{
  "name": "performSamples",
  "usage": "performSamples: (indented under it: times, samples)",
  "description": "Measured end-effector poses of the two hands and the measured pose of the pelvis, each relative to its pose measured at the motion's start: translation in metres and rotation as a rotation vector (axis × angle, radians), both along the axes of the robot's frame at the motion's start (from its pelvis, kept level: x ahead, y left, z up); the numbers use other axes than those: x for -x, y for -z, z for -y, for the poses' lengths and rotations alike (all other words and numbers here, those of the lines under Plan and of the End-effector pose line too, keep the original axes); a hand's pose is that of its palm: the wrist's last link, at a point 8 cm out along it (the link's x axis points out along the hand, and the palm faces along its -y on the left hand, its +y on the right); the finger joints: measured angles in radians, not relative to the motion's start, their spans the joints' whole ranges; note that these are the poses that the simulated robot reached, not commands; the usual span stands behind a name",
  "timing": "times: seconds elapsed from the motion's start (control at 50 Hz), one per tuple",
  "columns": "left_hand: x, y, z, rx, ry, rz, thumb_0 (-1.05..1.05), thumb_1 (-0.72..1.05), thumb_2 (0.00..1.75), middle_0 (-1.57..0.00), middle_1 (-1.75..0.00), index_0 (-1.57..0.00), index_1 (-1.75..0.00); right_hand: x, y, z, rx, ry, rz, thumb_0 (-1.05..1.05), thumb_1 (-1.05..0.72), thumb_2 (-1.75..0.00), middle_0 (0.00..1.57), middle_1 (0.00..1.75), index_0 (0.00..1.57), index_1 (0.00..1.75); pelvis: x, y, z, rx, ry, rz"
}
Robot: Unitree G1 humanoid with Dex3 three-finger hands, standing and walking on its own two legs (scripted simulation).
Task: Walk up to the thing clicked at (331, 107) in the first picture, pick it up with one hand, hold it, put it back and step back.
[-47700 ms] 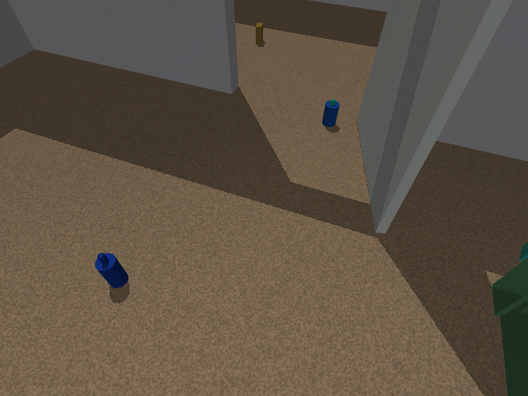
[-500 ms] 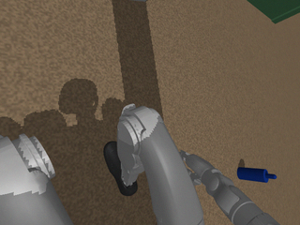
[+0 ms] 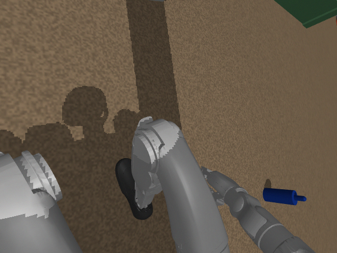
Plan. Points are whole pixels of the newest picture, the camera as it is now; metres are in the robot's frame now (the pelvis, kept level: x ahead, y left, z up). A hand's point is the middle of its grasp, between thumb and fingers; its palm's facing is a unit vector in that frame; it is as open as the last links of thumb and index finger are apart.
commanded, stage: rest palm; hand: left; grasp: from above
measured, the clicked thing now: out of the picture +0.49 +0.40 -0.21
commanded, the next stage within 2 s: close in 0.24 s
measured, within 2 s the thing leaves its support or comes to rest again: neither
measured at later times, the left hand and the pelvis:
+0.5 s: hand out of the picture +0.45 +0.38 -0.17, palm faces +0.59 -0.80 -0.03, open 16.0 cm; pelvis +0.00 +0.00 +0.00, yaw +0 degrees
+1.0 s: hand out of the picture +0.46 +0.39 -0.16, palm faces +0.59 -0.81 -0.04, open 9.1 cm; pelvis +0.00 +0.00 +0.00, yaw +0 degrees
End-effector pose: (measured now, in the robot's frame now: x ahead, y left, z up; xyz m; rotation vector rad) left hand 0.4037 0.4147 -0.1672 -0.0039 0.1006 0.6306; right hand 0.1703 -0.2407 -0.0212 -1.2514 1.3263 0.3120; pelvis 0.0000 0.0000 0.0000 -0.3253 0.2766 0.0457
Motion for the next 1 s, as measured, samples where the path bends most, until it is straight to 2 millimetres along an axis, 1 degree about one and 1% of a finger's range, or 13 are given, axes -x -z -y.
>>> performSamples:
  times: [0.18, 0.36, 0.42, 0.6, 0.7, 0.84, 0.92, 1.0]
  samples:
    - [0.002, -0.001, -0.003, -0.005, -0.002, -0.004, -0.01, -0.47, 0.28, -0.02, -0.17, -0.03, -0.16, 0.001, -0.001, 0.0, 0.006, -0.004, -0.002, 0.0, -0.88, -0.89, 0.21, 0.3, 0.2, 0.3, 0.001, 0.0, 0.0, 0.0, -0.001, 0.004]
    - [0.004, -0.002, -0.001, -0.008, 0.003, -0.01, -0.01, -0.49, 0.29, -0.02, -0.19, -0.04, -0.17, 0.002, -0.001, 0.0, 0.004, -0.005, 0.001, 0.0, -0.88, -0.89, 0.21, 0.3, 0.2, 0.3, 0.002, 0.0, 0.0, -0.001, 0.0, 0.008]
    - [0.005, -0.002, -0.001, -0.008, 0.001, -0.01, -0.01, -0.47, 0.29, -0.05, -0.2, -0.07, -0.19, 0.002, 0.0, 0.001, 0.003, -0.006, 0.0, 0.0, -0.88, -0.89, 0.21, 0.3, 0.2, 0.3, 0.002, 0.0, 0.001, -0.003, 0.0, 0.01]
    - [0.004, -0.007, -0.001, -0.011, 0.001, 0.007, -0.01, -0.34, 0.38, -0.26, -0.37, -0.28, -0.35, 0.002, 0.0, 0.002, -0.002, -0.002, 0.005, 0.0, -0.88, -0.89, 0.21, 0.3, 0.2, 0.3, 0.002, -0.001, 0.001, -0.005, 0.0, 0.005]
    - [0.001, -0.008, -0.003, -0.009, -0.002, 0.013, -0.01, -0.23, 0.47, -0.37, -0.48, -0.41, -0.46, 0.002, -0.001, 0.002, -0.002, 0.003, 0.007, 0.0, -0.88, -0.88, 0.21, 0.3, 0.2, 0.3, 0.001, -0.002, 0.001, -0.004, -0.001, 0.0]
    - [-0.001, -0.012, -0.01, -0.013, -0.007, 0.01, 0.0, -0.07, 0.62, -0.47, -0.63, -0.59, -0.64, 0.003, -0.001, 0.001, 0.001, 0.008, 0.0, 0.0, -0.87, -0.88, 0.21, 0.3, 0.2, 0.3, 0.0, -0.003, 0.001, -0.002, -0.003, -0.007]
    - [-0.002, -0.012, -0.01, -0.014, 0.0, 0.007, -0.01, -0.1, 0.67, -0.44, -0.69, -0.7, -0.76, 0.003, -0.001, 0.0, -0.003, 0.009, -0.006, 0.0, -0.87, -0.88, 0.21, 0.3, 0.2, 0.3, 0.0, -0.004, 0.0, -0.001, -0.004, -0.01]
    - [-0.004, -0.013, -0.01, -0.018, 0.002, 0.005, 0.0, -0.17, 0.75, -0.42, -0.78, -0.82, -0.93, 0.002, -0.001, -0.001, -0.006, 0.01, -0.008, 0.0, -0.88, -0.88, 0.21, 0.3, 0.2, 0.3, 0.0, -0.004, 0.0, 0.001, -0.004, -0.014]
